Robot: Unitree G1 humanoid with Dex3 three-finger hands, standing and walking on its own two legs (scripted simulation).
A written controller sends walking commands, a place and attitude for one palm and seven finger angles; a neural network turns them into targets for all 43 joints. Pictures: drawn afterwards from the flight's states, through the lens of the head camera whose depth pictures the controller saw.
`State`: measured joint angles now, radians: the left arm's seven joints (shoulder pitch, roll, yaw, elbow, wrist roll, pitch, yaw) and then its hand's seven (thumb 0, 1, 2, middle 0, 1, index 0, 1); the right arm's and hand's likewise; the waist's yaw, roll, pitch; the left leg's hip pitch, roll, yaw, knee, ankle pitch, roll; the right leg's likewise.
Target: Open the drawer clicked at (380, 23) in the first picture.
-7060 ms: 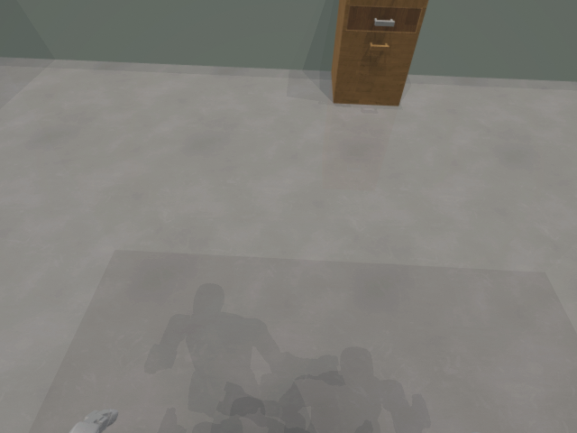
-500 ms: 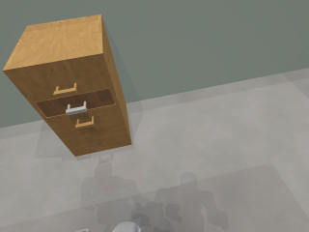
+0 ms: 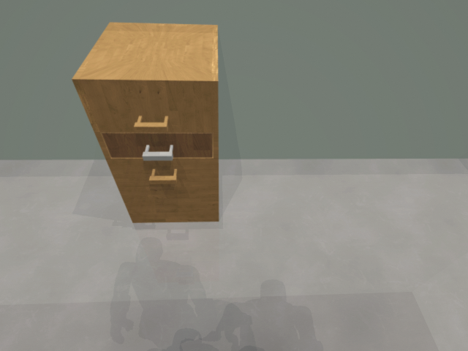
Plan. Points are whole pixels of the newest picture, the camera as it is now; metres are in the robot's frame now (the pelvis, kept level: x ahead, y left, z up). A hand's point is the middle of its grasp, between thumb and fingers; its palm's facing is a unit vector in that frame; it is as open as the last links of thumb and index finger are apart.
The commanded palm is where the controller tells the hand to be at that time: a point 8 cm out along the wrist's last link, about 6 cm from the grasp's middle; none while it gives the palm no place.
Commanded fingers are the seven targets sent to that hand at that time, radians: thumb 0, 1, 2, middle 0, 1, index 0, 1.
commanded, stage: take the last steps up to it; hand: left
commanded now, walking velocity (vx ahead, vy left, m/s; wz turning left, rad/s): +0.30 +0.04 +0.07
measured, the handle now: (158, 151) +0.79 +0.33 -0.25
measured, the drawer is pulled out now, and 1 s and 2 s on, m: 0.00 0.00 0.00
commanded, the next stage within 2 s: come to a stop and stand still in 0.82 s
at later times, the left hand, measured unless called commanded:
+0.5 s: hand out of the picture +0.08 +0.14 -0.16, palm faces +0.12 -0.97 -0.20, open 7.3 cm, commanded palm none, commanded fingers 0.00 0.90 0.90 -0.20 -0.30 -0.20 -0.30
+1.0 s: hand (135, 257) +0.34 +0.26 -0.17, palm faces +0.10 -0.97 -0.21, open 7.4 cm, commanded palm none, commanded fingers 0.00 0.90 0.90 -0.20 -0.30 -0.20 -0.30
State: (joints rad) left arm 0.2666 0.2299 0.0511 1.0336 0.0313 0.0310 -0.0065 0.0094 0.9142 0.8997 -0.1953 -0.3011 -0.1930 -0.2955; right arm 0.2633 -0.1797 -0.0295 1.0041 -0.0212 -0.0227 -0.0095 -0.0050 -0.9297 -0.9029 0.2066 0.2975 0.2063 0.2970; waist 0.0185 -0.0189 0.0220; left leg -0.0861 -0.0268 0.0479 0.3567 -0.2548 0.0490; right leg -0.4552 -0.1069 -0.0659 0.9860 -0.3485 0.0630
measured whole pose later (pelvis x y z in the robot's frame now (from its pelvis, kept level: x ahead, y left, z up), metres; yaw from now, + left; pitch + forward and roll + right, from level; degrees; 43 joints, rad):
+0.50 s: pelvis +0.13 -0.02 +0.00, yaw +3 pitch -1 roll +0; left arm 0.40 0.12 0.03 1.11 0.02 -0.07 0.02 0.00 0.93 0.90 -0.20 -0.30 -0.20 -0.30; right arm 0.27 -0.19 -0.07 1.07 -0.03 0.01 0.03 0.00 -0.91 -0.90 0.20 0.30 0.20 0.30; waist 0.01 0.04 0.03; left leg -0.56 0.12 0.04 0.94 -0.15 -0.03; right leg -0.03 -0.03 -0.16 0.30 -0.25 -0.01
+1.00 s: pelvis +0.29 +0.07 +0.00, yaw +2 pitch +0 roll +1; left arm 0.20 0.19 0.07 1.04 0.03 -0.01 0.02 0.00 0.92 0.90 -0.19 -0.30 -0.19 -0.30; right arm 0.25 -0.15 -0.03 1.05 -0.02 -0.06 -0.03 -0.02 -0.94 -0.90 0.20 0.30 0.20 0.30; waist 0.01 -0.04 0.03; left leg -0.14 -0.03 0.17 0.35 -0.22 0.07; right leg -0.51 -0.10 -0.06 0.96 -0.26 0.03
